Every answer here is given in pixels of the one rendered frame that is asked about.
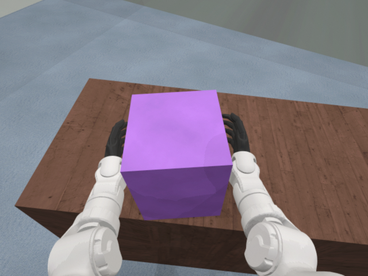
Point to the robot left forearm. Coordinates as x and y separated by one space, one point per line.
104 204

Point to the carton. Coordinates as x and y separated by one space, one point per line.
176 160

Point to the robot right upper arm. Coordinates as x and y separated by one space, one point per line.
276 250

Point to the robot left hand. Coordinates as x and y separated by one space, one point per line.
115 141

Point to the robot left upper arm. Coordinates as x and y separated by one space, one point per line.
93 252

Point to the robot right hand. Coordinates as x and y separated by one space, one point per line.
239 140

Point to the robot right forearm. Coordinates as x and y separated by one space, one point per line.
252 199

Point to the pedestal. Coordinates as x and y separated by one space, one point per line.
313 161

